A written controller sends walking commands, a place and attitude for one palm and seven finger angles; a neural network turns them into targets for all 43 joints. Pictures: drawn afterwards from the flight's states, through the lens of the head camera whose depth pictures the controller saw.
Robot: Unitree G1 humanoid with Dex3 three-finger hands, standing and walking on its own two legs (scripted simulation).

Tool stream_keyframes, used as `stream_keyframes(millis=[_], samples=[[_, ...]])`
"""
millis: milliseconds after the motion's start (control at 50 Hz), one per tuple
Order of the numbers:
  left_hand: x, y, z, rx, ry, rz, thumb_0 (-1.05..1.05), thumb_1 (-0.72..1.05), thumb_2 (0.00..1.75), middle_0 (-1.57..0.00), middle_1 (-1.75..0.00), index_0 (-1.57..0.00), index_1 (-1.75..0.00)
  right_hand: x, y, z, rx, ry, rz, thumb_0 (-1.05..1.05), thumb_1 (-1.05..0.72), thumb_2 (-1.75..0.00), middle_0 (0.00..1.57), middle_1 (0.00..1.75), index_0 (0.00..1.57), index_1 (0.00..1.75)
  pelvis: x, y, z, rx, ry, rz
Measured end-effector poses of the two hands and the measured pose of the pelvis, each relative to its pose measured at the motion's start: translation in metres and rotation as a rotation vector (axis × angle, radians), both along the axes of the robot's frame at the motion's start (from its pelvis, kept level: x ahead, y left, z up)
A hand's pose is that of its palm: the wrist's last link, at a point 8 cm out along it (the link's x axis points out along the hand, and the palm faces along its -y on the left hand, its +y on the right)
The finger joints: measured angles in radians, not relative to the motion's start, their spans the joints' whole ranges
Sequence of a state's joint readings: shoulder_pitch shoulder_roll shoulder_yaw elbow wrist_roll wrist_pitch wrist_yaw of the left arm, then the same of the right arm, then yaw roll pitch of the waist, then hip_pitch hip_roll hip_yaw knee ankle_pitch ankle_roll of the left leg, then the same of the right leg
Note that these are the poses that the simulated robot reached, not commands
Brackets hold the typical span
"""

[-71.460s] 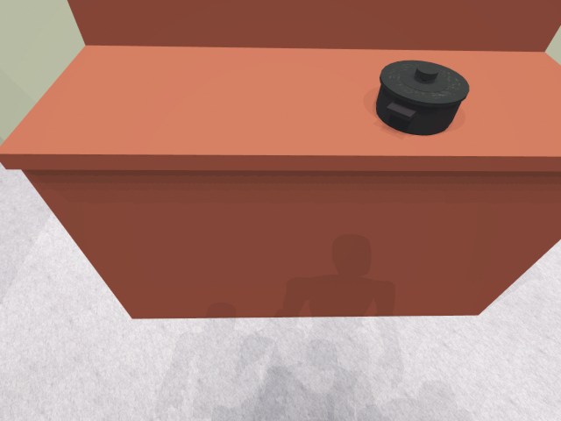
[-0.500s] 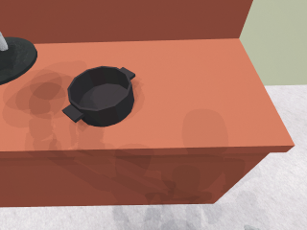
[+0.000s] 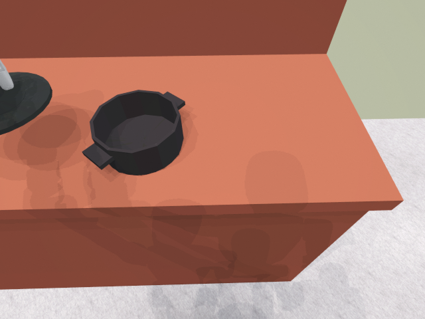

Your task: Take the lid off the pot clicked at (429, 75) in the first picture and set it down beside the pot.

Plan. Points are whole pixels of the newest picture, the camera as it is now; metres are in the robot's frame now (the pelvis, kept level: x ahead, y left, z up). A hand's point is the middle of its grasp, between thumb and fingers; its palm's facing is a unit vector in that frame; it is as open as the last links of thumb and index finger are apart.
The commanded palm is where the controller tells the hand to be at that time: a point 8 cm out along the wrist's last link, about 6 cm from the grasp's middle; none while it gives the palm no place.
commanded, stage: lower the lid onto the table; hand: left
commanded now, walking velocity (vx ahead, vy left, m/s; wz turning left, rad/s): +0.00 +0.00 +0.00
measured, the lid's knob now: out of the picture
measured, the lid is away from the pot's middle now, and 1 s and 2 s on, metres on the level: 0.23 0.22 0.22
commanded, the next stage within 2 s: open the fingers wide in 1.60 s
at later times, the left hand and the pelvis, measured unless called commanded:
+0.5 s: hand out of the picture +0.43 +0.36 +0.19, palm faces -0.35 -0.18 -0.92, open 7.2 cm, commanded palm +0.44 +0.36 +0.26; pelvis +0.00 +0.01 +0.00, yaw +0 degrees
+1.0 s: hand (4, 118) +0.43 +0.35 +0.16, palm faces -0.39 -0.18 -0.90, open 7.2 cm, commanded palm +0.44 +0.36 +0.23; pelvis +0.00 +0.01 +0.00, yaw +0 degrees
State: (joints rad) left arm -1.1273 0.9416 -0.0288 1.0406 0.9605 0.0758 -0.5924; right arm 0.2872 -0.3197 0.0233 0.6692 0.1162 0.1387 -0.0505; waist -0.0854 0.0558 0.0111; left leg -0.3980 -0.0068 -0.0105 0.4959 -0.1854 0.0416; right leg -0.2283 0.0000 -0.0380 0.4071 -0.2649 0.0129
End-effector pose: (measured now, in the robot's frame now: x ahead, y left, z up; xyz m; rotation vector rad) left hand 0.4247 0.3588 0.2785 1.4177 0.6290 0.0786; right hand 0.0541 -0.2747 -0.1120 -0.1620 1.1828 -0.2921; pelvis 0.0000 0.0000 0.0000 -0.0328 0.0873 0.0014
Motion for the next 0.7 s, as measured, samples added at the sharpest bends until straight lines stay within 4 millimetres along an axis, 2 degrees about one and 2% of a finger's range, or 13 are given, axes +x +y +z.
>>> stream_keyframes(millis=[220,700], samples=[[0.003,0.005,-0.015,-0.013,0.014,-0.028,-0.04,0.33,0.70,-0.74,-0.91,-0.67,-0.85,-0.009,0.005,0.000,-0.006,0.023,-0.012,0.01,-0.91,-0.90,0.20,0.30,0.21,0.30,-0.001,0.006,-0.001,-0.004,0.011,0.000],[0.003,-0.002,-0.045,-0.028,0.061,-0.094,-0.04,0.33,0.70,-0.74,-0.91,-0.67,-0.85,-0.009,0.011,0.000,-0.012,0.013,-0.006,0.01,-0.90,-0.90,0.20,0.30,0.21,0.30,-0.005,0.012,-0.003,-0.009,0.020,0.001]])
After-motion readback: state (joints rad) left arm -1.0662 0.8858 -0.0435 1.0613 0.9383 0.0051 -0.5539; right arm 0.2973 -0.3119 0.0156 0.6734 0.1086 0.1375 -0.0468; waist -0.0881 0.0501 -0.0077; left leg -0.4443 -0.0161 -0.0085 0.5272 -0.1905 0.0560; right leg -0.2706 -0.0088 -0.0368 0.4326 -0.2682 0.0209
